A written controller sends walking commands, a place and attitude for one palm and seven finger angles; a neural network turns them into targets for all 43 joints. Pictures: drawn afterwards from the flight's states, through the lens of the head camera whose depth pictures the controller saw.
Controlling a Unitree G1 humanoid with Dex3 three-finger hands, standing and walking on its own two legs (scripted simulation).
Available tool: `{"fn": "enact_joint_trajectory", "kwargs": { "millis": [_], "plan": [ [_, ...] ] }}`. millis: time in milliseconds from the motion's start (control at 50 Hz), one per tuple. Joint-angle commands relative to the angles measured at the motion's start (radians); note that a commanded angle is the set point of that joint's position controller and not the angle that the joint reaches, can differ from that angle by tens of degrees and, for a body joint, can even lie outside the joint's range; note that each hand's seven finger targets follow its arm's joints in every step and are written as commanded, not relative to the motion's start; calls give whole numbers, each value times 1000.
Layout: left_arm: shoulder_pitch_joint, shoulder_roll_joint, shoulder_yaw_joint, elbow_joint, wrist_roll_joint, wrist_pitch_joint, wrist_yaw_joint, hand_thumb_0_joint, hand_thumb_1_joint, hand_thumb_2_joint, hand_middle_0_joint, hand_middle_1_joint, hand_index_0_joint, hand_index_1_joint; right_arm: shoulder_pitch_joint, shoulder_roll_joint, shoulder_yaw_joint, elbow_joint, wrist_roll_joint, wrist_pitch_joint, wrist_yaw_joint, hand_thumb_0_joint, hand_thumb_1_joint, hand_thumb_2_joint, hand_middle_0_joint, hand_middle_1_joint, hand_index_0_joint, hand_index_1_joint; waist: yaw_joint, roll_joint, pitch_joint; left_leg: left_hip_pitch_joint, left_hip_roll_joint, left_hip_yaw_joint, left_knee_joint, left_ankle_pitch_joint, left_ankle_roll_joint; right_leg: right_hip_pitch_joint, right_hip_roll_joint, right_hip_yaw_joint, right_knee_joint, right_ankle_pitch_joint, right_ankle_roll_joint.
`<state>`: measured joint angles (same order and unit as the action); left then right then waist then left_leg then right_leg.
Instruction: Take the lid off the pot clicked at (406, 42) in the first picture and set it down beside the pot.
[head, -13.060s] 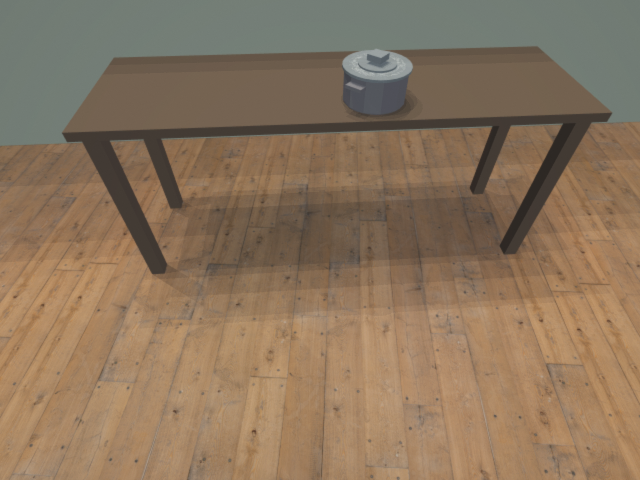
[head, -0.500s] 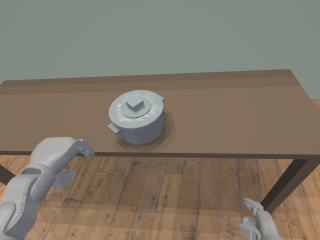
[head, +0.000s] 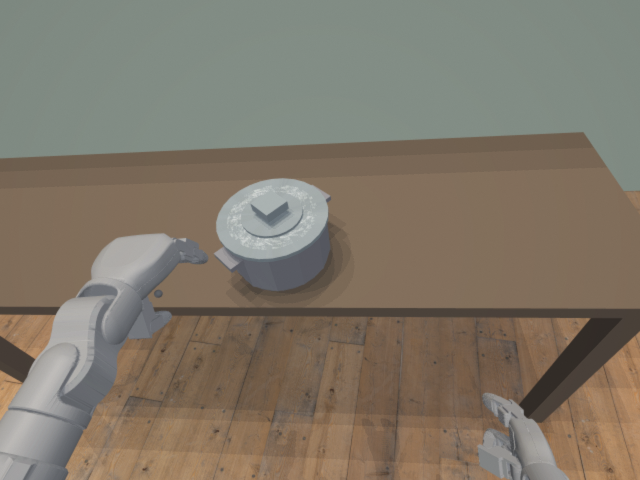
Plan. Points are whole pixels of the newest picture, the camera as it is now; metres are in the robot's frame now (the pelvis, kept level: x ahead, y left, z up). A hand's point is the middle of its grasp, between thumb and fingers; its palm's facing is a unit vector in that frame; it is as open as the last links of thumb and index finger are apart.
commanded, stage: move the open hand above the knob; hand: left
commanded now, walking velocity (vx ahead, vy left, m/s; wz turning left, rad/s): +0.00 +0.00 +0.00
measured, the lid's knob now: (269, 205) +0.53 +0.15 +0.02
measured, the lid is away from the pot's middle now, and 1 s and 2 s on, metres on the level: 0.00 0.00 0.00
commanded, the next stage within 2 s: none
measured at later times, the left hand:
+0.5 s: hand (203, 250) +0.37 +0.20 +0.09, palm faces -0.24 -0.06 -0.97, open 10.1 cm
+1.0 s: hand (236, 214) +0.44 +0.17 +0.10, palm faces -0.25 -0.05 -0.97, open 10.1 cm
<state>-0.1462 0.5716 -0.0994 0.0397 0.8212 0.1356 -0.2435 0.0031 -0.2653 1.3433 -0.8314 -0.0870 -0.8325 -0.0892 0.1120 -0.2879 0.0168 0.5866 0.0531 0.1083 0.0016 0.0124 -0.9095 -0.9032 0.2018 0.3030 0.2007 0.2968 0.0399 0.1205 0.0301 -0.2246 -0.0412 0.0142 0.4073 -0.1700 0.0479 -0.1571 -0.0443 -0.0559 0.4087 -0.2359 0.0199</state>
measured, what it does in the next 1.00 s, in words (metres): stands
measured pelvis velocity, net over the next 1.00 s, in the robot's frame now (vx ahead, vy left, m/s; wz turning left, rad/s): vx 0.03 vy -0.02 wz -0.01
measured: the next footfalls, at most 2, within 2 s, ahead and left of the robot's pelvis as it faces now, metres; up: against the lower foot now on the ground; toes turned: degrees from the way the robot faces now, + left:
none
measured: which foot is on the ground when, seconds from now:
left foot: down 0.00-1.00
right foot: down 0.00-1.00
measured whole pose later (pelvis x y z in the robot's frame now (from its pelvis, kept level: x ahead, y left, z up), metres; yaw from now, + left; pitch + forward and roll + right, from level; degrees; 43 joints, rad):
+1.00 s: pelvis +0.03 -0.02 +0.00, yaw -1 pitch +4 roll +0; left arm -0.62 0.49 -0.22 0.47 0.86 0.20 -0.26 0.00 -0.27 1.36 -0.83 -0.09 -0.83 -0.09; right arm 0.15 -0.29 0.02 0.62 0.08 0.16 -0.01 0.01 -0.91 -0.90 0.20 0.30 0.20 0.30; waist -0.03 0.09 -0.01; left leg -0.31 -0.03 0.02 0.47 -0.23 0.03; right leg -0.25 -0.03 -0.05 0.48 -0.30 0.00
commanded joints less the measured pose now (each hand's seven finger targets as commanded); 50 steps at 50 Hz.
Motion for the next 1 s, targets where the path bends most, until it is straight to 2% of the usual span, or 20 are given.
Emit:
{"fn": "enact_joint_trajectory", "kwargs": {
  "millis": [0, 20, 40, 60, 120, 140, 200, 240, 260, 320, 440, 460, 560, 620, 700, 800, 860, 900, 920, 980],
  "plan": [
    [-399, 255, 143, -190, 11, 9, 22, 0, -276, 1358, -819, -81, -819, -81, -135, -99, -35, -164, 0, -58, -5, 0, -900, -900, 200, 300, 200, 300, -14, -40, -301, 177, 13, -71, -38, 176, 0, -1, 50, 4, -33, 147, -50],
    [-378, 248, 150, -179, 11, 13, 20, 0, -276, 1358, -819, -81, -819, -81, -135, -100, -36, -173, 1, -60, 0, 0, -900, -900, 200, 300, 200, 300, -16, -37, -296, 178, 13, -71, -27, 189, 1, -2, 57, 5, -28, 158, -54],
    [-383, 202, 102, -152, 11, 13, 9, 0, -276, 1358, -819, -81, -819, -81, -131, -91, -30, -167, 0, -60, 0, 0, -900, -900, 200, 300, 200, 300, -19, -68, -300, 177, 12, -68, -31, 202, 0, 0, 53, -3, -28, 165, -50],
    [-380, 237, 135, -138, 10, 10, 10, 0, -276, 1358, -819, -81, -819, -81, -117, -102, -38, -157, 2, -54, 2, 0, -900, -900, 200, 300, 200, 300, -18, -77, -291, 173, 16, -67, -30, 209, -1, -2, 54, -3, -28, 177, -50],
    [-337, 214, 133, -105, 11, 22, 4, 0, -276, 1358, -819, -81, -819, -81, -121, -106, -38, -170, 7, -52, 16, 0, -900, -900, 200, 300, 200, 300, -16, -88, -283, 159, 14, -56, -9, 244, 0, -1, 56, 1, -14, 224, -51],
    [-360, 175, 84, -100, 13, 25, -3, 0, -276, 1358, -819, -81, -819, -81, -123, -95, -28, -172, 6, -50, 18, 0, -900, -900, 200, 300, 200, 300, -16, -103, -292, 152, 9, -53, -16, 251, -2, 9, 52, -5, -11, 225, -47],
    [-465, 207, 95, -140, 20, 32, 6, 0, -276, 1358, -819, -81, -819, -81, -128, -100, -32, -172, 7, -40, 19, 0, -900, -900, 200, 300, 200, 300, -18, -68, -293, 156, 9, -57, -15, 234, -3, -3, 51, -1, -8, 217, -49],
    [-482, 210, 96, -106, 26, 38, 9, 0, -276, 1358, -819, -81, -819, -81, -125, -93, -25, -171, 5, -41, 15, 0, -900, -900, 200, 300, 200, 300, -20, -82, -312, 152, 7, -52, -9, 234, 1, 8, 52, 0, -4, 216, -49],
    [-508, 246, 126, -83, 28, 36, 15, 0, -276, 1358, -819, -81, -819, -81, -109, -101, -29, -157, 7, -37, 10, 0, -900, -900, 200, 300, 200, 300, -24, -87, -301, 150, 9, -54, -9, 233, 1, 4, 54, 0, -5, 223, -50],
    [-547, 234, 121, -62, 33, 45, 24, 0, -276, 1358, -819, -81, -819, -81, -114, -101, -29, -158, 8, -34, 8, 0, -900, -900, 200, 300, 200, 300, -26, -73, -315, 146, 5, -52, 4, 227, 3, 0, 55, 6, 0, 230, -53],
    [-598, 137, 9, 37, 27, 66, 6, 0, -276, 1358, -819, -81, -819, -81, -99, -99, -28, -145, 17, -24, 5, 0, -900, -900, 200, 300, 200, 300, -48, -110, -324, 133, -3, -32, 13, 210, 8, -13, 50, 7, 5, 247, -43],
    [-597, 192, 57, 83, 25, 67, 7, 0, -276, 1358, -819, -81, -819, -81, -85, -107, -31, -138, 20, -20, 1, 0, -900, -900, 200, 300, 200, 300, -47, -144, -303, 113, -2, -33, 13, 188, 9, -12, 52, 8, 3, 244, -42],
    [-740, 268, 98, 81, 34, 44, -1, 0, -276, 1358, -819, -81, -819, -81, -85, -109, -28, -132, 18, -18, -18, 0, -900, -900, 200, 300, 200, 300, -49, -110, -370, 117, -13, -27, 30, 213, 20, 32, 42, 24, 17, 302, -40],
    [-745, 214, 65, 60, 27, 32, -2, 0, -276, 1358, -819, -81, -819, -81, -78, -103, -34, -143, 16, -23, -14, 0, -900, -900, 200, 300, 200, 300, -53, -76, -416, 157, -9, -35, 50, 294, 22, 24, 46, 23, 28, 353, -43],
    [-696, 158, 21, 215, 26, 49, -3, 0, -276, 1358, -819, -81, -819, -81, -47, -112, -35, -122, 29, -5, -2, 0, -900, -900, 200, 300, 200, 300, -59, -135, -319, 103, -3, -27, 43, 256, 15, -26, 49, 10, 27, 332, -39],
    [-841, 170, 8, 146, 41, 60, 4, 0, -276, 1358, -819, -81, -819, -81, -60, -112, -39, -129, 28, 4, 0, 0, -900, -900, 200, 300, 200, 300, -66, -99, -394, 136, -4, -28, 51, 285, 20, -11, 47, 16, 41, 355, -43],
    [-899, 235, 61, 176, 48, 60, 20, 0, -276, 1358, -819, -81, -819, -81, -36, -116, -40, -115, 27, 3, -7, 0, -900, -900, 200, 300, 200, 300, -66, -113, -420, 139, -2, -33, 56, 299, 23, 2, 50, 18, 44, 362, -43],
    [-887, 241, 73, 244, 53, 60, 30, 0, -276, 1358, -819, -81, -819, -81, -28, -114, -34, -105, 28, 3, -12, 0, -900, -900, 200, 300, 200, 300, -59, -123, -422, 122, -4, -31, 55, 298, 22, 7, 49, 17, 50, 368, -43],
    [-889, 236, 73, 256, 57, 60, 33, 0, -276, 1358, -819, -81, -819, -81, -26, -118, -34, -103, 27, 3, -10, 0, -900, -900, 200, 300, 200, 300, -59, -109, -424, 121, -2, -31, 59, 310, 21, 1, 50, 18, 49, 370, -46],
    [-934, 84, -62, 353, 56, 92, 30, 0, -276, 1358, -819, -81, -819, -81, -17, -110, -36, -89, 36, 17, 0, 0, -900, -900, 200, 300, 200, 300, -86, -115, -369, 105, 2, -27, 55, 273, 14, -68, 53, 3, 48, 325, -43]
  ]
}}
